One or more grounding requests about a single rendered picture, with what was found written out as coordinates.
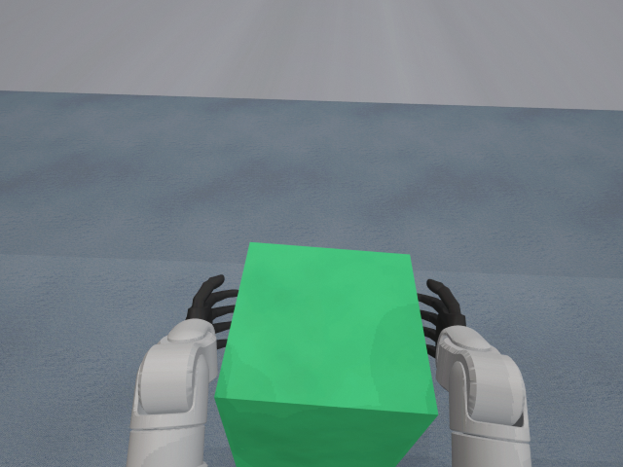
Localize robot left hand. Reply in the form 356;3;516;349
185;274;238;349

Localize robot right forearm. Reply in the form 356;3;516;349
435;326;531;467

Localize carton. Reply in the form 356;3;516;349
214;242;438;467

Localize robot left forearm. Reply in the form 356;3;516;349
126;318;218;467

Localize robot right hand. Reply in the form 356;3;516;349
417;279;466;358

